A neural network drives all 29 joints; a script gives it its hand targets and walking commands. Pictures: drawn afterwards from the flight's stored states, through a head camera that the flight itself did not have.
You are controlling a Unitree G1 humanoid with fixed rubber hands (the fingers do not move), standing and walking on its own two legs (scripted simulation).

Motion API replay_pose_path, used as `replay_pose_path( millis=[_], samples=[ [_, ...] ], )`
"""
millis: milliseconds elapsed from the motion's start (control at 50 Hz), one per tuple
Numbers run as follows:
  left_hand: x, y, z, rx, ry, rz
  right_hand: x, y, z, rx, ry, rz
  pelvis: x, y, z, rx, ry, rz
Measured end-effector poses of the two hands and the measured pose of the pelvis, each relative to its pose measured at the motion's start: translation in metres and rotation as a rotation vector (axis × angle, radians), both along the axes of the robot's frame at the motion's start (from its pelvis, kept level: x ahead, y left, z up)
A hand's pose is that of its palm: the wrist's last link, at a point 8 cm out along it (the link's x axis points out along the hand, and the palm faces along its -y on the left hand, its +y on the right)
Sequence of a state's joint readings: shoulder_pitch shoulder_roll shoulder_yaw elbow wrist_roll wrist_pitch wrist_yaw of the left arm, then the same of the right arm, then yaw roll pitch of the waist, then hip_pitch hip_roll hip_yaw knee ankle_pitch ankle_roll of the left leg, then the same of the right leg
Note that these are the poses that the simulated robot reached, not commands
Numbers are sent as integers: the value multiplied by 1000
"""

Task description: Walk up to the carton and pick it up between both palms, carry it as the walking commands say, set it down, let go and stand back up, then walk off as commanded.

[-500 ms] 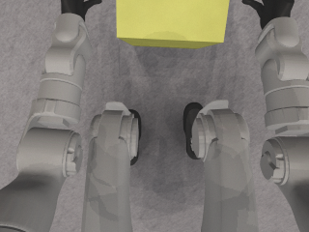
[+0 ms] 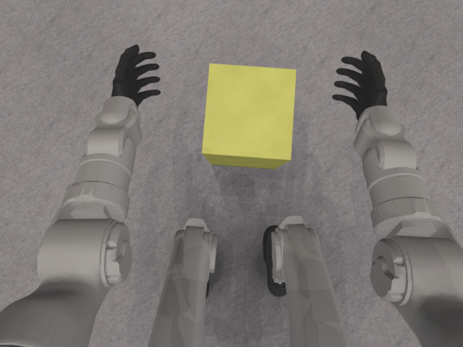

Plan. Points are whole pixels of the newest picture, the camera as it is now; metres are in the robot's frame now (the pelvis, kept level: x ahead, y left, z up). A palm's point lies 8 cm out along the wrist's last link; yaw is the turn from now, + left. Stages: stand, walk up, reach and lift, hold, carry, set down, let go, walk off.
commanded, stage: set down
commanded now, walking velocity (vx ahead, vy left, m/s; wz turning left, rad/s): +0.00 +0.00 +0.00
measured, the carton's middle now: (247, 124) +0.53 -0.02 -0.41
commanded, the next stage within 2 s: let go in 0.54 s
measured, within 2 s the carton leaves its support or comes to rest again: neither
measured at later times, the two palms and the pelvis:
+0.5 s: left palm (86, 53) +0.51 +0.18 +0.02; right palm (435, 75) +0.47 -0.21 +0.03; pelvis +0.05 +0.01 +0.13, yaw -1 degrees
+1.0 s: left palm (6, 155) +0.38 +0.20 +0.11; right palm out of the picture +0.34 -0.24 +0.12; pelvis +0.09 -0.01 +0.20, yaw -1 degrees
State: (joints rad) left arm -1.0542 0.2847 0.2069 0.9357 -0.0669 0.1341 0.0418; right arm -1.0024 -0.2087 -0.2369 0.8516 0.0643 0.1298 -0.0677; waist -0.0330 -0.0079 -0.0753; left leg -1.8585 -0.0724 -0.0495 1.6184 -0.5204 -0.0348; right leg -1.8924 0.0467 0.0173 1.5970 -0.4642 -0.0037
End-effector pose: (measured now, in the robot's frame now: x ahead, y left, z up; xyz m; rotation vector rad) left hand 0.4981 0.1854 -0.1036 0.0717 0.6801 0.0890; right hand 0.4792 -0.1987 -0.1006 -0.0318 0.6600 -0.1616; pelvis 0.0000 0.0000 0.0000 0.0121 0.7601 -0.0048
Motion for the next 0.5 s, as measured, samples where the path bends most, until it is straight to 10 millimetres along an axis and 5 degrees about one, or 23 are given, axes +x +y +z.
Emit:
replay_pose_path(
  millis=[380,500],
  samples=[
    [9,-8,107,-9,-18,-59,-6,-21,113,-4,-22,-22,38,14,106,-15,19,-11],
    [7,-2,128,-11,3,-31,-6,-13,126,1,20,-3,48,14,128,-9,8,-7]
  ],
)
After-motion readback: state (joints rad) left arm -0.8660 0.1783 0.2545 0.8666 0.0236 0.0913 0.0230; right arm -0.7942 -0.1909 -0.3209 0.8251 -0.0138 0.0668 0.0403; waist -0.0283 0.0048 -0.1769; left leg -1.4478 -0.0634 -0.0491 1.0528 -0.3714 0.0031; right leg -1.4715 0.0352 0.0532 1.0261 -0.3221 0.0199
